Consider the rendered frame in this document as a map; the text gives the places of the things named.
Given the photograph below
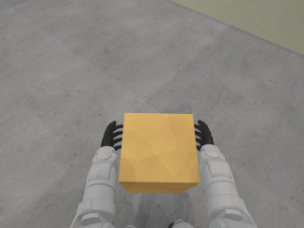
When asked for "robot left hand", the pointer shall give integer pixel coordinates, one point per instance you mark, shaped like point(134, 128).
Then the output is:
point(109, 135)

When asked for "carton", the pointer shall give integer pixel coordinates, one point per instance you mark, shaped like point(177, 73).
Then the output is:
point(159, 153)

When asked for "robot right hand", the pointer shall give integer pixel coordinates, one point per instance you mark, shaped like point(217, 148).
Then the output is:
point(204, 134)

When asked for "robot left forearm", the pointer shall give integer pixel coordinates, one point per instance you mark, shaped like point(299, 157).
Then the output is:
point(100, 187)

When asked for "robot right upper arm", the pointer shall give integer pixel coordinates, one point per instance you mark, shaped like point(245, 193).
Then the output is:
point(229, 223)

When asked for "robot right forearm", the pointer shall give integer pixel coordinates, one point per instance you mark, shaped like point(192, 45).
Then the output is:
point(223, 200)

